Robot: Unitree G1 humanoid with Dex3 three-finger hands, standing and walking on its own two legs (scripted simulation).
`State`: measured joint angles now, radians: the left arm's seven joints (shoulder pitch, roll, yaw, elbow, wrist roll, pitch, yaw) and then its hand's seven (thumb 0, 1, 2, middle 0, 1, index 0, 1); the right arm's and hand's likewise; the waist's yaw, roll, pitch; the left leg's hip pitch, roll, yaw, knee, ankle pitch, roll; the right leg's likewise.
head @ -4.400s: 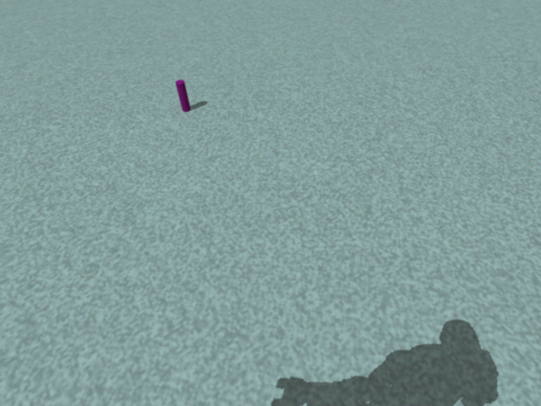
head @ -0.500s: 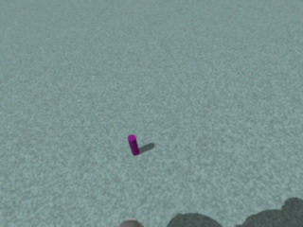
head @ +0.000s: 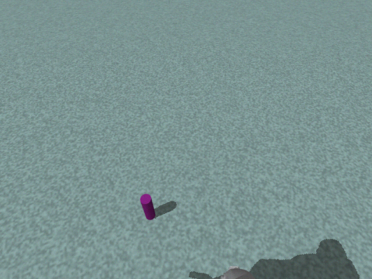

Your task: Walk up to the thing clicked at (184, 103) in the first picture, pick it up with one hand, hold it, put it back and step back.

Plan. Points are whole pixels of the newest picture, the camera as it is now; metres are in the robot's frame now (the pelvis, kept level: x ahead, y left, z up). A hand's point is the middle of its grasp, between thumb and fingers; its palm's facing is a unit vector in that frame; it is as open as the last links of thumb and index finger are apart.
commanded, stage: walk up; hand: left
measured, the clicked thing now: (148, 207) +0.58 +0.21 -0.67
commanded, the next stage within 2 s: stand in 2.00 s
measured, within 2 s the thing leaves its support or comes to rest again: neither
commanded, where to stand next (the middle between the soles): +0.22 +0.00 m, yaw +0 degrees
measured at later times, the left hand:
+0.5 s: hand out of the picture +0.15 +0.27 -0.16, palm faces +0.00 -0.92 -0.40, open 7.4 cm
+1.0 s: hand (94, 244) +0.25 +0.25 -0.15, palm faces -0.01 -0.93 -0.37, open 7.4 cm
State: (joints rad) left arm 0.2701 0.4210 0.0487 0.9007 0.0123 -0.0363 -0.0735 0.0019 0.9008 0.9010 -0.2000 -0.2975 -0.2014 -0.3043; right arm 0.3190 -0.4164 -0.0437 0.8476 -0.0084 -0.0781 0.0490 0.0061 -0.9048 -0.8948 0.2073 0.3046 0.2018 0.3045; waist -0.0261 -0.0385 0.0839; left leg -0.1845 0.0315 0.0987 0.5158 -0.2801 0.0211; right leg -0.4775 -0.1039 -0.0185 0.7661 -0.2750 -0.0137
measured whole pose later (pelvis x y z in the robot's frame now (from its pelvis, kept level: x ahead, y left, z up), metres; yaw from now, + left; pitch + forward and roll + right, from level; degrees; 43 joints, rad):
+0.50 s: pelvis +0.12 -0.01 -0.02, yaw +2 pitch -3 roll +0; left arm 0.29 0.42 0.01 0.90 0.00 -0.03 -0.01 0.00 0.90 0.90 -0.20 -0.30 -0.20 -0.30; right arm 0.20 -0.40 -0.05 0.91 -0.01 -0.03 0.03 0.01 -0.91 -0.90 0.20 0.30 0.20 0.30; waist 0.03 0.00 0.11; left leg -0.39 0.02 0.02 0.65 -0.21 0.00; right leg -0.30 -0.08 -0.05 0.76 -0.41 0.00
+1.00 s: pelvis +0.18 -0.01 +0.00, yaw +1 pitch -2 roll +0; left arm 0.15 0.37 0.01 1.04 0.00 -0.03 -0.01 0.00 0.90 0.90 -0.20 -0.30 -0.20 -0.30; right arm 0.14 -0.37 0.01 1.06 0.01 -0.02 0.02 0.01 -0.91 -0.90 0.20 0.30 0.20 0.30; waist 0.00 0.01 0.07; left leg -0.28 0.02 -0.01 0.57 -0.26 -0.02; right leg -0.23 -0.03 -0.06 0.58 -0.31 0.00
